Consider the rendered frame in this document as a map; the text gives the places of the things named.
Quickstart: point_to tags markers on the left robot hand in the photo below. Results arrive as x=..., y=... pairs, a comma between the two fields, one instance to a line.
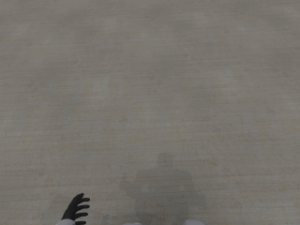
x=74, y=207

